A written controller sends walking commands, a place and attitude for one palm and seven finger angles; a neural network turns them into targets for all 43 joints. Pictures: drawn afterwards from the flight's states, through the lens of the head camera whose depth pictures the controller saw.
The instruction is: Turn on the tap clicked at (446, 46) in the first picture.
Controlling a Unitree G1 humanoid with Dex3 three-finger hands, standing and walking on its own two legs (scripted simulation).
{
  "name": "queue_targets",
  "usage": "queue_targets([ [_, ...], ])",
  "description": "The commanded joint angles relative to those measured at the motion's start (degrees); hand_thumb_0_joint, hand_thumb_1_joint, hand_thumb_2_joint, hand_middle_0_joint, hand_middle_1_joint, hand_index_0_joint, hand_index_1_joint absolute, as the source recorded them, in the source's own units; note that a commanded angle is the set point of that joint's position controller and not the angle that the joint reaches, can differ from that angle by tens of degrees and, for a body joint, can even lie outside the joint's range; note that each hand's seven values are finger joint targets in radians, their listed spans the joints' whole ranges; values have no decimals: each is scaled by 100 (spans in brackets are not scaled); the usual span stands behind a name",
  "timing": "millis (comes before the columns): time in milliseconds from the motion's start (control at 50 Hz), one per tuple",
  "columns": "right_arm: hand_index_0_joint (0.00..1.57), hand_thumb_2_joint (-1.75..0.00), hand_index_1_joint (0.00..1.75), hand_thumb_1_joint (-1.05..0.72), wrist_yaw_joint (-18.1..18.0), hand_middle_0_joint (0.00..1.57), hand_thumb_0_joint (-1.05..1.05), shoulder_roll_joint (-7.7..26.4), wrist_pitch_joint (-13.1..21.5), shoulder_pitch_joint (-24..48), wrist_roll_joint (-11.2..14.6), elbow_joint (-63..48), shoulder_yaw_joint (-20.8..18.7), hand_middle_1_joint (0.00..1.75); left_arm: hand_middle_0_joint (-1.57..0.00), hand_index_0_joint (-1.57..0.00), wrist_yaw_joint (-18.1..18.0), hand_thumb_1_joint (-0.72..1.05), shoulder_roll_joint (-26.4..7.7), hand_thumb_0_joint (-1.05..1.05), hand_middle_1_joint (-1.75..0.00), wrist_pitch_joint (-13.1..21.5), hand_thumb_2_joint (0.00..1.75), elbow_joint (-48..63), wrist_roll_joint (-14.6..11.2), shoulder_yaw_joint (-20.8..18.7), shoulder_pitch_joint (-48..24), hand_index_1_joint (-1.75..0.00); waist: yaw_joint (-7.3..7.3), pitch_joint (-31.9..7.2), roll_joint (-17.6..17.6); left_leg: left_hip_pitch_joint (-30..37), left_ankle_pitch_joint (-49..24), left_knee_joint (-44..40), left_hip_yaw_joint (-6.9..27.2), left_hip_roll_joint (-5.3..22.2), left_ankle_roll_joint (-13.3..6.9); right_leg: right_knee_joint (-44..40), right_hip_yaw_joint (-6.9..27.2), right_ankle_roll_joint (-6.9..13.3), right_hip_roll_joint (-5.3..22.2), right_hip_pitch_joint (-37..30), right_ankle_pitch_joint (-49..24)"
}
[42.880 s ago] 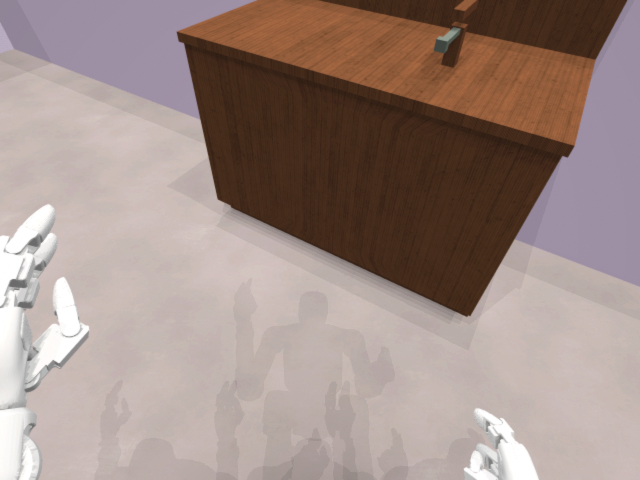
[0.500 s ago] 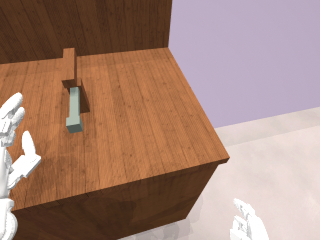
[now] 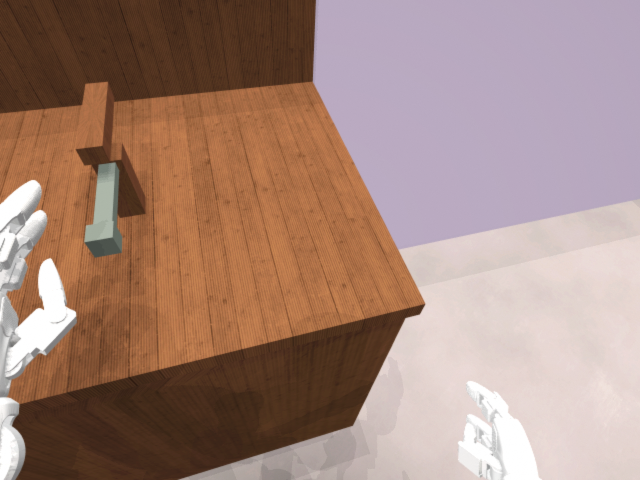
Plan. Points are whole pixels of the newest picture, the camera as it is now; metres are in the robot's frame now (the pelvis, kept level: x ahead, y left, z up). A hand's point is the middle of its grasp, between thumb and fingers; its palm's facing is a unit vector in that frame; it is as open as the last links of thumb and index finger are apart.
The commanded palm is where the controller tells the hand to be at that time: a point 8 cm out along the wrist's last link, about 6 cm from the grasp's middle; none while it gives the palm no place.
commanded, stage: shuffle to correct the standing spot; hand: left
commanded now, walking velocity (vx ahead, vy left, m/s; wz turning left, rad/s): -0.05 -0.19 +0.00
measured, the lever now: (104, 239) +0.33 +0.28 +0.12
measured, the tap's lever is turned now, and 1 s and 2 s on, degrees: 0 0 0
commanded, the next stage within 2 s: none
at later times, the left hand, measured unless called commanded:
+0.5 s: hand (105, 312) +0.22 +0.22 +0.16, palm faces +0.32 -0.85 -0.42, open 7.4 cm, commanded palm +0.16 +0.26 +0.18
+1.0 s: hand (101, 319) +0.21 +0.22 +0.16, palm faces +0.35 -0.85 -0.40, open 7.4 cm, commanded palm +0.16 +0.26 +0.18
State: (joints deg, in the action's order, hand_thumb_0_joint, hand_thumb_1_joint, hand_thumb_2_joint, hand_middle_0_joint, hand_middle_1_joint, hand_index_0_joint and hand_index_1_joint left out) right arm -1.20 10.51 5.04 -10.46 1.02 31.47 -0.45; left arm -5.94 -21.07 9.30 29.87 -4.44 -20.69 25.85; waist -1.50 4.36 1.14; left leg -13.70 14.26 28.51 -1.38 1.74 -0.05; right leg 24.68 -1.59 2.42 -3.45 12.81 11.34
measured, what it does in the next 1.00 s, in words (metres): stands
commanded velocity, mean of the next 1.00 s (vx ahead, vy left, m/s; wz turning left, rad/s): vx -0.07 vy -0.19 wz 0.00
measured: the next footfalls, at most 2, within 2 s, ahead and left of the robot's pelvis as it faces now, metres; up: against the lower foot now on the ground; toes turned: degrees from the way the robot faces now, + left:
none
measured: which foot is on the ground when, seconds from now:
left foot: down 0.00-1.00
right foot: down 0.00-1.00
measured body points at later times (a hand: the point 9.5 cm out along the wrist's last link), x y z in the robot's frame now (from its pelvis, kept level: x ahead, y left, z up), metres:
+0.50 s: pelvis +0.00 -0.02 -0.01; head +0.04 -0.01 +0.44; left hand +0.20 +0.26 +0.18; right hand +0.17 -0.27 -0.09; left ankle +0.01 +0.12 -0.74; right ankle +0.02 -0.09 -0.74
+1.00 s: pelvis +0.00 -0.02 -0.01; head +0.04 -0.01 +0.44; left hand +0.19 +0.26 +0.18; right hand +0.18 -0.25 -0.09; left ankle +0.01 +0.12 -0.74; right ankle +0.02 -0.09 -0.74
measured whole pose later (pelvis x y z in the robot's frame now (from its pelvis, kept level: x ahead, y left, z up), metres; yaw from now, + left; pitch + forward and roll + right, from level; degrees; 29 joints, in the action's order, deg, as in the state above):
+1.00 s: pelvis +0.00 -0.02 -0.01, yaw +1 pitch +0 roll -1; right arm -1.9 10.6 3.7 -10.8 1.2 31.7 -0.6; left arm -6.1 -22.6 7.7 32.8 -5.6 -21.3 28.3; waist -0.4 4.1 0.0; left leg -16.3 15.8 31.8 0.4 3.6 2.0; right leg 27.1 -3.4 4.7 -5.3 14.8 12.8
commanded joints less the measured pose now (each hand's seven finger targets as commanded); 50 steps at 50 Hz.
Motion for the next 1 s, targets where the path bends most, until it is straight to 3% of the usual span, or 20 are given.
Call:
queue_targets([
  [0, 20, -90, 30, -90, -86, 20, 0, 737, 263, 412, 23, -847, -310, 30, -20, -20, -101, 90, -1012, 0, -30, 299, 90, 1227, -48, -708, -346, -30, 88, -881, -370, 37, -208, -412, 412, 591, -160, -400, 640, -127, 619, -278, -551],
  [180, 20, -90, 30, -90, -119, 20, 0, 768, 218, 286, 16, -841, -365, 30, -20, -20, -118, 90, -1082, 0, -30, 257, 90, 1353, -124, -765, -118, -30, 127, -1019, -21, 170, -111, 173, 233, 365, -159, -618, 970, -59, 918, 56, -291],
  [220, 20, -90, 30, -90, -134, 20, 0, 763, 203, 309, -1, -802, -338, 30, -20, -20, -132, 90, -1050, 0, -30, 244, 90, 1409, -142, -745, 15, -30, 153, -1076, -138, 180, -381, 105, 296, 428, -162, -443, 815, -4, 883, -7, -577],
  [280, 20, -90, 30, -90, -151, 20, 0, 796, 202, 330, 5, -832, -367, 30, -20, -20, -112, 90, -1145, 0, -30, 270, 90, 1446, -142, -853, 78, -30, 118, -1052, -344, 29, -651, 2, 414, 608, -198, -222, 700, -159, 778, -174, -932],
  [320, 20, -90, 30, -90, -163, 20, 0, 794, 188, 339, -4, -802, -347, 30, -20, -20, -108, 90, -1114, 0, -30, 265, 90, 1436, -140, -824, 153, -30, 130, -1079, -391, 31, -943, -71, 482, 689, -208, -99, 561, -149, 704, -252, -1083],
  [400, 20, -90, 30, -90, -168, 20, 0, 790, 202, 346, 22, -822, -371, 30, -20, -20, -81, 90, -1185, 0, -30, 258, 90, 1433, -137, -917, 260, -30, 101, -1069, -542, 26, -1077, -78, 528, 803, -223, -26, 555, -191, 669, -299, -1182],
  [460, 20, -90, 30, -90, -151, 20, 0, 817, 182, 242, 26, -829, -395, 30, -20, -20, -63, 90, -1118, 0, -30, 251, 90, 1398, -146, -850, 188, -30, 118, -1105, -261, -89, -860, 56, 468, 721, -196, -94, 616, -182, 731, -421, -1193],
  [520, 20, -90, 30, -90, -147, 20, 0, 793, 178, 235, 8, -785, -350, 30, -20, -20, -84, 90, -1067, 0, -30, 236, 90, 1430, -158, -759, 141, -30, 166, -1039, -247, -34, -466, 147, 384, 553, -158, -234, 733, -50, 848, -181, -950],
  [600, 20, -90, 30, -90, -172, 20, 0, 752, 182, 305, 29, -787, -337, 30, -20, -20, -126, 90, -1172, 0, -30, 220, 90, 1505, -154, -844, 40, -30, 153, -878, -226, 48, -25, 76, 411, 520, -179, -424, 903, -33, 868, 155, -379],
  [680, 20, -90, 30, -90, -173, 20, 0, 767, 175, 304, 12, -804, -320, 30, -20, -20, -137, 90, -1117, 0, -30, 238, 90, 1479, -125, -767, -129, -30, 149, -856, -373, -119, -91, -176, 572, 671, -224, -288, 746, -99, 754, -32, -342],
  [760, 20, -90, 30, -90, -167, 20, 0, 764, 166, 326, 1, -822, -305, 30, -20, -20, -122, 90, -1114, 0, -30, 229, 90, 1435, -92, -765, -77, -30, 116, -960, -678, -197, -727, -379, 745, 955, -291, -7, 481, -216, 624, -395, -701],
  [820, 20, -90, 30, -90, -143, 20, 0, 761, 151, 296, 14, -820, -293, 30, -20, -20, -95, 90, -1005, 0, -30, 196, 90, 1378, -94, -671, 8, -30, 129, -991, -573, -173, -831, -336, 702, 926, -267, -31, 428, -173, 600, -468, -797],
  [980, 20, -90, 30, -90, -130, 20, 0, 746, 125, 252, 33, -829, -326, 30, -20, -20, -149, 90, -1143, 0, -30, 179, 90, 1478, -146, -792, 45, -30, 163, -997, -187, -46, -107, 108, 430, 554, -164, -418, 878, -15, 928, -142, -570],
])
